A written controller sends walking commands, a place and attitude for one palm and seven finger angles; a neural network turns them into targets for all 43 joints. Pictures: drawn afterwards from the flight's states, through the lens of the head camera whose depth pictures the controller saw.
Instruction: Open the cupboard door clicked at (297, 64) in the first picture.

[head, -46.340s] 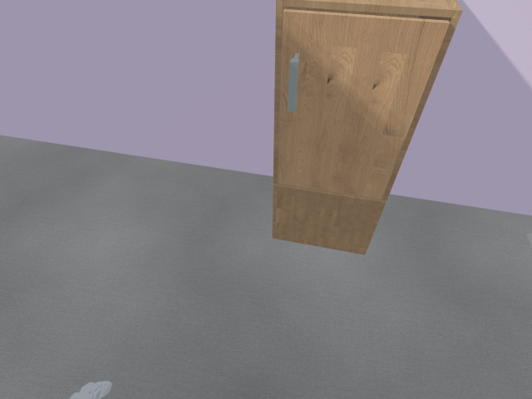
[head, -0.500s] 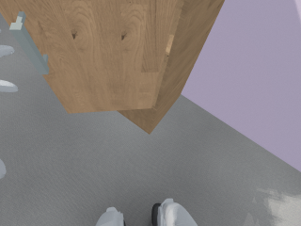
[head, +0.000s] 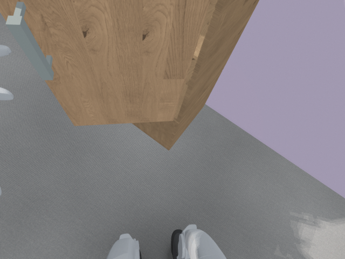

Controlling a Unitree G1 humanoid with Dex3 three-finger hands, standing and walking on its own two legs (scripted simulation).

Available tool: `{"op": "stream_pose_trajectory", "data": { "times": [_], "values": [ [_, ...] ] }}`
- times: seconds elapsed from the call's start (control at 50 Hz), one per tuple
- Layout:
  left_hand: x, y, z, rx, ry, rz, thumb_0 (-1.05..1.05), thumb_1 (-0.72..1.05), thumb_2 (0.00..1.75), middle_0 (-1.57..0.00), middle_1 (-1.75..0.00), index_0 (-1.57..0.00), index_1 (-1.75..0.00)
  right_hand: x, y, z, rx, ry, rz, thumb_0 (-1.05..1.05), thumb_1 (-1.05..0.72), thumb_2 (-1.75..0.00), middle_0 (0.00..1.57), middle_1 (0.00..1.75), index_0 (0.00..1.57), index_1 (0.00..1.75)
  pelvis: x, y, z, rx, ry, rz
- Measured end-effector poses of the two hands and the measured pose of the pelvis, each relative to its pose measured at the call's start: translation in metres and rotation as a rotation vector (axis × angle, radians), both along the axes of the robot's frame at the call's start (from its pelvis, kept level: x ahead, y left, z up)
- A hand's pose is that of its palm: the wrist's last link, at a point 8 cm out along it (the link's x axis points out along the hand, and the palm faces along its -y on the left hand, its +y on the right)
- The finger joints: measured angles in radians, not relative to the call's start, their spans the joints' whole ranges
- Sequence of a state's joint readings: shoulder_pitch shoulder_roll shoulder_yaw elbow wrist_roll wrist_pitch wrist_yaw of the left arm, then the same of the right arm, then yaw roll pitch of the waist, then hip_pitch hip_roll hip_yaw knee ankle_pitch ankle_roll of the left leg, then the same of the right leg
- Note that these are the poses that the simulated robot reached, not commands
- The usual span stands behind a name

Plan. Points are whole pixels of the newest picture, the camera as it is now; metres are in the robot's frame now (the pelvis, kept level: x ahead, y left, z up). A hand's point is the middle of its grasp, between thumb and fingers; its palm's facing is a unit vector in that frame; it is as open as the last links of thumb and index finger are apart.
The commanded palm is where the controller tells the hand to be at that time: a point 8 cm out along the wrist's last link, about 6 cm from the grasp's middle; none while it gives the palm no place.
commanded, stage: move the hooked fingers beside the handle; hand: left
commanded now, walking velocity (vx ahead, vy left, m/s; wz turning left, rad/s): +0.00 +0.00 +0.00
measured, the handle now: (35, 45) +0.54 +0.26 +0.10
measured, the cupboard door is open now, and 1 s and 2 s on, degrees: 43 43 44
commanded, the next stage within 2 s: slide the fingers in behind the handle in 0.30 s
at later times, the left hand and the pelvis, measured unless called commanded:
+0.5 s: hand out of the picture +0.47 +0.32 +0.10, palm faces +0.06 -1.00 +0.00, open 14.0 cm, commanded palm +0.46 +0.35 +0.10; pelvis +0.00 +0.00 +0.00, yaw +0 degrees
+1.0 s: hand (15, 65) +0.49 +0.28 +0.10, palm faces +0.04 -1.00 -0.01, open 14.0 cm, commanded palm +0.46 +0.32 +0.10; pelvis -0.01 -0.01 +0.00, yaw +0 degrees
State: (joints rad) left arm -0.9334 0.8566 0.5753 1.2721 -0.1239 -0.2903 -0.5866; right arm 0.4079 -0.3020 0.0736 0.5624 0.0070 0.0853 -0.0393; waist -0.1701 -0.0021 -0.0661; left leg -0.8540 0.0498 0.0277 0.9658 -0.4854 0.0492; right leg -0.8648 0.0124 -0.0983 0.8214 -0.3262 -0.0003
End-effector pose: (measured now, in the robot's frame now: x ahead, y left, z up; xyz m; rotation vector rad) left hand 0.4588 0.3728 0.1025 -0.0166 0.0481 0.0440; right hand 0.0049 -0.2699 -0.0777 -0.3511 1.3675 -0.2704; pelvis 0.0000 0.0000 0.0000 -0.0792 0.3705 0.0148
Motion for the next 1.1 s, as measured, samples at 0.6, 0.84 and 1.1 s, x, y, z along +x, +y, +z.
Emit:
{"op": "stream_pose_trajectory", "data": {
  "times": [0.6,0.84,1.1],
  "values": [
    [-0.011,-0.012,0.000,0.001,-0.025,-0.024,-0.02,-0.51,0.30,-0.29,-1.20,-0.30,-1.20,0.011,0.001,-0.002,0.020,-0.020,0.018,0.00,-0.91,-0.90,0.21,0.30,0.20,0.30,0.001,0.000,0.002,0.001,-0.019,0.006],
    [-0.002,-0.039,-0.005,-0.002,-0.004,-0.001,-0.02,-0.50,0.30,-0.30,-1.20,-0.30,-1.20,0.009,-0.001,-0.006,0.031,-0.066,0.008,0.00,-0.91,-0.90,0.21,0.30,0.20,0.30,-0.005,-0.005,0.000,0.011,-0.028,-0.001],
    [0.006,-0.045,-0.006,0.005,-0.010,-0.020,-0.02,-0.50,0.30,-0.30,-1.20,-0.30,-1.20,-0.011,-0.003,-0.005,0.030,0.001,-0.027,0.01,-0.91,-0.90,0.21,0.30,0.20,0.30,-0.002,-0.008,0.001,0.014,-0.011,-0.010]
  ]
}}
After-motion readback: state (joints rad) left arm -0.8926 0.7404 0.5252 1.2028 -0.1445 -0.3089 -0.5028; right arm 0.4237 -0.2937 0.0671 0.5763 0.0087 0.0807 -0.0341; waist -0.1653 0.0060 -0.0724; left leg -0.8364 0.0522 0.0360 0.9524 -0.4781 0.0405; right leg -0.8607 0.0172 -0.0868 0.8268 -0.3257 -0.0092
